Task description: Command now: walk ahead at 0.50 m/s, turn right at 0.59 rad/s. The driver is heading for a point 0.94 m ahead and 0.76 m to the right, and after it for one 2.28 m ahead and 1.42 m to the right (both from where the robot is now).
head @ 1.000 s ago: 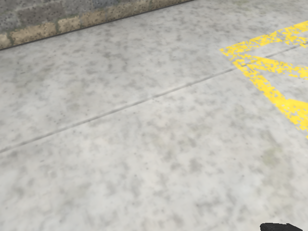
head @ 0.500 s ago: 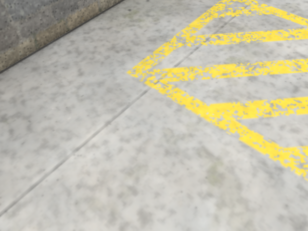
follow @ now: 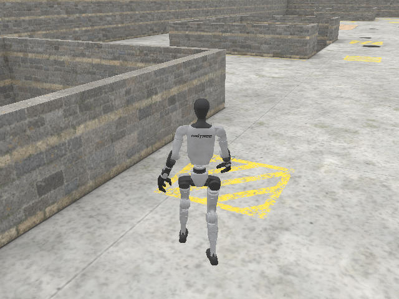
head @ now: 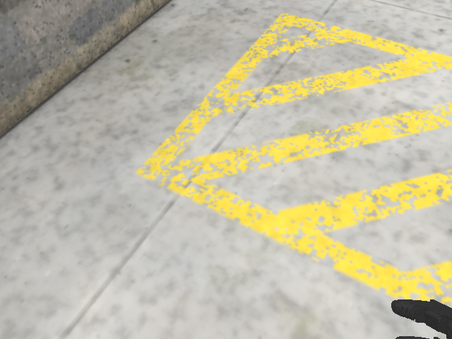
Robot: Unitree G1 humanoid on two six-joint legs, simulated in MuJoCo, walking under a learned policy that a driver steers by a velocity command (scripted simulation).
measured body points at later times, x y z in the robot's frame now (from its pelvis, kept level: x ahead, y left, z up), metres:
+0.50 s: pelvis +0.26 -0.01 +0.00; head +0.29 -0.03 +0.45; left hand +0.55 +0.14 -0.08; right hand +0.19 -0.30 -0.13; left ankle +0.16 +0.14 -0.73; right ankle +0.38 -0.19 -0.70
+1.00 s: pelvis +0.53 -0.13 +0.00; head +0.54 -0.16 +0.45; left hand +0.73 +0.09 -0.10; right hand +0.59 -0.46 -0.08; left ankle +0.74 -0.11 -0.71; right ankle +0.38 -0.17 -0.73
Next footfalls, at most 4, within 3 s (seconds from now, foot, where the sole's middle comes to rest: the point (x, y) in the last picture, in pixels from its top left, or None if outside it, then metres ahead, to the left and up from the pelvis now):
0.04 left None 0.20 0.13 -0.77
0.56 right None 0.42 -0.19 -0.77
1.04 left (310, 250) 0.76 -0.14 -0.77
1.56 right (436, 260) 0.75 -0.53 -0.77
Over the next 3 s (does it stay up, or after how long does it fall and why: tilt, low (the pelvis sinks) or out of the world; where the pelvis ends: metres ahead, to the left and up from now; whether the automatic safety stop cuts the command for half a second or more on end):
stays up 1.00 -0.67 0.01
